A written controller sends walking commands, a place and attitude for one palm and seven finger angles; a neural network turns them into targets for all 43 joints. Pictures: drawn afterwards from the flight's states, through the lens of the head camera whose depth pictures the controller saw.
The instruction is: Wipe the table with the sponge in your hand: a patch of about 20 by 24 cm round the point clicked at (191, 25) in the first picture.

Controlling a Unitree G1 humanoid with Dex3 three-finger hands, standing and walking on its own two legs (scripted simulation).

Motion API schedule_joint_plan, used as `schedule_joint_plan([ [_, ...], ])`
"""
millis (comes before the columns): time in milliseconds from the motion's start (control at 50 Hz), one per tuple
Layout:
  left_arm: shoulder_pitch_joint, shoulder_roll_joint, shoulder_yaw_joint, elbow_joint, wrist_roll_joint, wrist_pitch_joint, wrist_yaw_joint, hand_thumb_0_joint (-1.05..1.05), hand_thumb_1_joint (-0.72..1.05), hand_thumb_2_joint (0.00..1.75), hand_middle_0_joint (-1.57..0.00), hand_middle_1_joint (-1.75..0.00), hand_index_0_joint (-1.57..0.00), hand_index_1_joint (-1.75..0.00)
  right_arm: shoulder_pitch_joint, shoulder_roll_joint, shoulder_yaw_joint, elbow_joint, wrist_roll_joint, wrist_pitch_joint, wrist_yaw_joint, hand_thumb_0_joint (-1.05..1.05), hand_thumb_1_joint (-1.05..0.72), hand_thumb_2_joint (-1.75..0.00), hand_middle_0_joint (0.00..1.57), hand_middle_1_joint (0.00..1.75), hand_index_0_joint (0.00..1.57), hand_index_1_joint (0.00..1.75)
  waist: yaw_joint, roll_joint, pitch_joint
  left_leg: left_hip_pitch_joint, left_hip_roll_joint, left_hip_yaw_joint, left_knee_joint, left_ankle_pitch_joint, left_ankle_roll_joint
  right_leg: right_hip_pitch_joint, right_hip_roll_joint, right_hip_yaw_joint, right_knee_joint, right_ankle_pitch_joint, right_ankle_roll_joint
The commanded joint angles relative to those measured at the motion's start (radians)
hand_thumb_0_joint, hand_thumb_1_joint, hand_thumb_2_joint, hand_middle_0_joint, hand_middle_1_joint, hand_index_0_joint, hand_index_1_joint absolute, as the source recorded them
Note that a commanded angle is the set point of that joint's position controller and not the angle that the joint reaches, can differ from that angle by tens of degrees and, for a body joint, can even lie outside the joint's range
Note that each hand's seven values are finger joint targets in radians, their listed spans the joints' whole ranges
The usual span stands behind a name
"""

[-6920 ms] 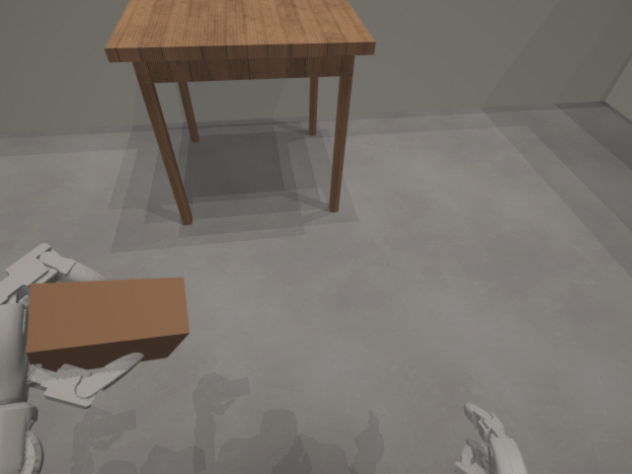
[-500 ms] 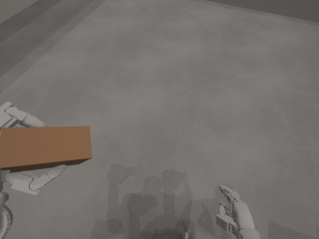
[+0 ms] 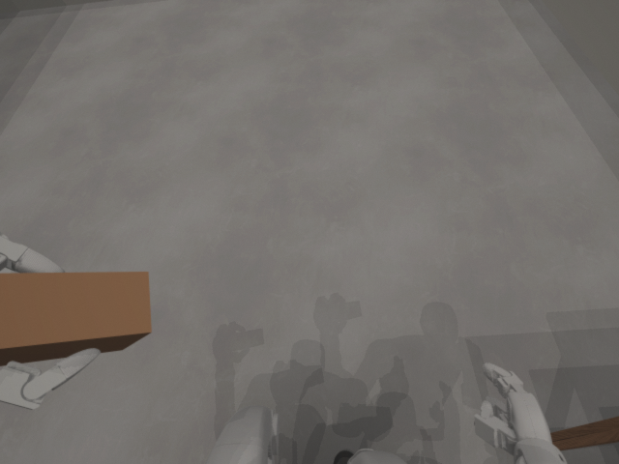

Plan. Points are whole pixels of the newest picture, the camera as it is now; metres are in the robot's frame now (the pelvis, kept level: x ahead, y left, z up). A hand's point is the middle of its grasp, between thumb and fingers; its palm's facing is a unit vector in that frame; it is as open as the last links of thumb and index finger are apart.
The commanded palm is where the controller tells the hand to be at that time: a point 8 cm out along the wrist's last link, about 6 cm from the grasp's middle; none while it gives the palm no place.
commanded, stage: turn to face it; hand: left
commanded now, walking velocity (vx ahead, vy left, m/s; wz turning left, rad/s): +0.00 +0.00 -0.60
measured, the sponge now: (88, 317) +0.24 +0.20 +0.16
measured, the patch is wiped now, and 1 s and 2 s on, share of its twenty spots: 0.00 0.00 0.00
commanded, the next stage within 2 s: none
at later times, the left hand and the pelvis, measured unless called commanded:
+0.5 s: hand (148, 374) +0.18 +0.12 +0.17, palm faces +0.14 -0.86 -0.49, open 10.0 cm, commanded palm +0.13 +0.18 +0.18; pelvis -0.10 -0.04 -0.01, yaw -17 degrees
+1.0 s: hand (371, 448) +0.13 -0.05 +0.18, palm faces -0.18 -0.81 -0.56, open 10.0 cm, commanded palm +0.11 +0.03 +0.18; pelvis -0.18 -0.11 -0.01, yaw -34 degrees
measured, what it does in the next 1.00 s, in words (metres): walks backwards, turning right: left foot, then right foot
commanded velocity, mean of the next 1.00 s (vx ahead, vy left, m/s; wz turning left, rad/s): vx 0.00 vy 0.00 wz -0.60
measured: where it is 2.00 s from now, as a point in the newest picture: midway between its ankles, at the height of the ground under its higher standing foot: outside the picture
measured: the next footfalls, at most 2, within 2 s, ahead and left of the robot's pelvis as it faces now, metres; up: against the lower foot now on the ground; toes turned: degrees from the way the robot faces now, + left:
left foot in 0.38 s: -0.03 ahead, +0.11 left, +0.00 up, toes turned -8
right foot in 0.64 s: -0.11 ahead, -0.25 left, +0.00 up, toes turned -27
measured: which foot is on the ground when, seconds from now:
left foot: up 0.00-0.36, down 0.38-0.64, up 0.66-1.00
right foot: down 0.00-0.38, up 0.40-0.62, down 0.64-1.00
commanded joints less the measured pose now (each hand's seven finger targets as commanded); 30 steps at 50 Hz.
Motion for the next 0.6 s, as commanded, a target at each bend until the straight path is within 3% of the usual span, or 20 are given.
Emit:
schedule_joint_plan([
  [0,-0.008,0.143,0.152,-0.149,-0.025,-0.071,0.032,0.00,0.10,1.30,-1.20,-1.60,-1.20,-1.60,-0.051,-0.060,-0.010,-0.137,-0.004,-0.040,0.014,0.00,-0.90,-0.90,0.20,0.30,0.20,0.30,0.058,-0.089,-0.314,-0.076,0.016,-0.051,-0.051,0.009,0.005,0.300,-0.280,0.346,-0.160,0.442,0.107],
  [40,-0.047,0.133,0.130,-0.146,-0.022,-0.074,0.031,0.00,0.10,1.30,-1.20,-1.60,-1.20,-1.60,-0.044,-0.068,-0.006,-0.138,-0.006,-0.040,0.018,0.00,-0.90,-0.90,0.20,0.30,0.20,0.30,0.060,-0.107,-0.298,-0.054,0.008,-0.052,-0.105,0.006,0.008,0.270,-0.274,0.383,-0.204,0.321,0.132],
  [100,-0.087,0.131,0.106,-0.123,-0.019,-0.076,0.029,0.00,0.10,1.30,-1.20,-1.60,-1.20,-1.60,-0.053,-0.077,-0.004,-0.138,-0.005,-0.034,0.016,0.00,-0.90,-0.90,0.20,0.30,0.20,0.30,0.070,-0.117,-0.268,0.013,-0.010,-0.042,-0.215,0.002,0.014,0.195,-0.242,0.420,-0.287,0.131,0.226],
  [120,-0.115,0.129,0.097,-0.136,-0.016,-0.076,0.028,0.00,0.10,1.30,-1.20,-1.60,-1.20,-1.60,-0.046,-0.078,-0.002,-0.139,-0.005,-0.034,0.016,0.00,-0.90,-0.90,0.20,0.30,0.20,0.30,0.069,-0.129,-0.271,0.052,-0.018,-0.029,-0.279,-0.007,0.014,0.182,-0.234,0.425,-0.312,0.083,0.234],
  [180,-0.165,0.127,0.077,-0.135,-0.005,-0.075,0.026,0.00,0.10,1.30,-1.20,-1.60,-1.20,-1.60,-0.054,-0.071,0.010,-0.146,-0.011,-0.030,0.010,0.00,-0.90,-0.90,0.20,0.30,0.20,0.30,0.079,-0.126,-0.255,0.164,-0.034,0.003,-0.489,-0.054,0.025,0.120,-0.223,0.451,-0.364,-0.070,0.159],
  [200,-0.173,0.118,0.065,-0.128,-0.001,-0.074,0.025,0.00,0.10,1.30,-1.20,-1.60,-1.20,-1.60,-0.054,-0.068,0.014,-0.148,-0.012,-0.029,0.009,0.00,-0.90,-0.90,0.20,0.30,0.20,0.30,0.084,-0.127,-0.255,0.196,-0.047,0.013,-0.558,-0.069,0.030,0.106,-0.216,0.470,-0.380,-0.107,0.152],
  [240,-0.181,0.107,0.056,-0.103,0.007,-0.068,0.022,0.00,0.10,1.30,-1.20,-1.60,-1.20,-1.60,-0.030,-0.062,0.015,-0.143,-0.013,-0.020,0.013,0.00,-0.90,-0.90,0.20,0.30,0.20,0.30,0.083,-0.146,-0.249,0.281,-0.084,0.061,-0.678,-0.097,0.039,0.068,-0.176,0.468,-0.429,-0.162,0.200],
  [260,-0.190,0.109,0.055,-0.102,0.009,-0.064,0.021,0.00,0.10,1.30,-1.20,-1.60,-1.20,-1.60,-0.030,-0.062,0.011,-0.137,-0.007,-0.016,0.015,0.00,-0.90,-0.90,0.20,0.30,0.20,0.30,0.086,-0.160,-0.250,0.339,-0.097,0.085,-0.761,-0.121,0.044,0.059,-0.148,0.452,-0.440,-0.134,0.243],
  [300,-0.240,0.110,0.039,-0.104,0.018,-0.063,0.008,0.00,0.10,1.30,-1.20,-1.60,-1.20,-1.60,0.012,-0.059,0.000,-0.129,-0.003,-0.010,0.019,0.00,-0.90,-0.90,0.20,0.30,0.20,0.30,0.063,-0.221,-0.259,0.528,-0.107,0.142,-0.969,-0.172,0.084,-0.008,-0.086,0.393,-0.436,-0.070,0.333],
  [320,-0.278,0.110,0.022,-0.111,0.019,-0.062,-0.001,0.00,0.10,1.30,-1.20,-1.60,-1.20,-1.60,0.044,-0.059,-0.001,-0.120,-0.004,-0.008,0.018,0.00,-0.90,-0.90,0.20,0.30,0.20,0.30,0.027,-0.179,-0.259,0.664,-0.066,0.140,-1.118,-0.125,0.126,-0.107,-0.041,0.339,-0.323,-0.078,0.367],
  [340,-0.292,0.113,0.014,-0.118,0.018,-0.071,-0.017,0.00,0.10,1.30,-1.20,-1.60,-1.20,-1.60,0.019,-0.078,-0.002,-0.139,-0.013,-0.009,0.011,0.00,-0.90,-0.90,0.20,0.30,0.20,0.30,0.023,0.042,-0.254,0.714,0.106,0.019,-1.237,-0.060,0.192,-0.178,0.034,0.263,-0.010,-0.109,0.357],
  [360,-0.285,0.109,0.022,-0.159,0.034,-0.073,-0.023,0.00,0.10,1.30,-1.20,-1.60,-1.20,-1.60,-0.072,-0.063,0.011,-0.203,-0.048,-0.020,0.012,0.00,-0.90,-0.90,0.20,0.30,0.20,0.30,0.081,0.317,-0.233,0.581,0.405,-0.226,-1.225,0.097,0.272,-0.250,0.013,0.194,0.481,-0.245,0.256],
  [380,-0.299,0.150,0.062,-0.226,0.048,-0.078,-0.020,0.00,0.10,1.30,-1.20,-1.60,-1.20,-1.60,-0.062,-0.023,0.018,-0.223,-0.045,-0.040,0.012,0.00,-0.90,-0.90,0.20,0.30,0.20,0.30,0.092,0.215,-0.215,0.429,0.503,-0.236,-1.205,0.170,0.303,-0.232,-0.047,0.197,0.725,-0.272,0.202],
  [400,-0.335,0.187,0.108,-0.289,0.053,-0.084,-0.022,0.00,0.10,1.30,-1.20,-1.60,-1.20,-1.60,-0.056,-0.031,0.003,-0.220,-0.026,-0.048,0.013,0.00,-0.90,-0.90,0.20,0.30,0.20,0.30,0.090,0.201,-0.201,0.414,0.467,-0.125,-1.203,0.257,0.294,-0.265,-0.051,0.167,0.817,-0.259,0.195],
  [420,-0.234,0.168,0.105,-0.239,0.046,-0.083,-0.035,0.00,0.10,1.30,-1.20,-1.60,-1.20,-1.60,-0.037,-0.046,-0.011,-0.210,-0.012,-0.045,0.024,0.00,-0.90,-0.90,0.20,0.30,0.20,0.30,0.095,0.194,-0.235,0.344,0.413,0.014,-1.149,0.187,0.265,-0.223,-0.072,0.163,0.861,-0.249,0.187],
  [440,-0.157,0.130,0.078,-0.233,0.024,-0.070,-0.034,0.00,0.10,1.30,-1.20,-1.60,-1.20,-1.60,-0.028,-0.040,-0.005,-0.219,-0.001,-0.052,0.032,0.00,-0.90,-0.90,0.20,0.30,0.20,0.30,0.089,0.234,-0.186,0.340,0.387,0.018,-1.110,0.170,0.268,-0.261,-0.093,0.133,0.808,-0.261,0.194],
  [480,-0.175,0.102,0.043,-0.290,0.024,-0.066,-0.017,0.00,0.10,1.30,-1.20,-1.60,-1.20,-1.60,-0.010,-0.040,0.008,-0.206,0.013,-0.078,0.033,0.00,-0.90,-0.90,0.20,0.30,0.20,0.30,0.075,0.201,-0.115,0.334,0.373,0.064,-1.093,0.217,0.222,-0.222,-0.131,0.064,0.561,-0.254,0.202],
  [500,-0.172,0.098,0.042,-0.289,0.026,-0.071,-0.008,0.00,0.10,1.30,-1.20,-1.60,-1.20,-1.60,0.021,-0.059,0.003,-0.201,0.018,-0.092,0.028,0.00,-0.90,-0.90,0.20,0.30,0.20,0.30,0.071,0.186,-0.122,0.330,0.345,0.120,-1.063,0.246,0.185,-0.146,-0.118,0.011,0.426,-0.250,0.206],
  [560,-0.232,0.108,0.037,-0.229,0.038,-0.062,0.003,0.00,0.10,1.30,-1.20,-1.60,-1.20,-1.60,0.082,-0.086,-0.004,-0.187,0.017,-0.135,0.015,0.00,-0.90,-0.90,0.20,0.30,0.20,0.30,0.052,0.172,-0.151,0.356,0.291,0.179,-0.917,0.322,0.122,0.015,-0.050,-0.121,0.170,-0.157,0.224],
  [580,-0.255,0.116,0.047,-0.209,0.039,-0.063,0.005,0.00,0.10,1.30,-1.20,-1.60,-1.20,-1.60,0.084,-0.086,-0.004,-0.179,0.017,-0.146,0.014,0.00,-0.90,-0.90,0.20,0.30,0.20,0.30,0.056,0.155,-0.183,0.364,0.276,0.185,-0.814,0.331,0.104,0.089,-0.043,-0.133,0.074,-0.077,0.222],
])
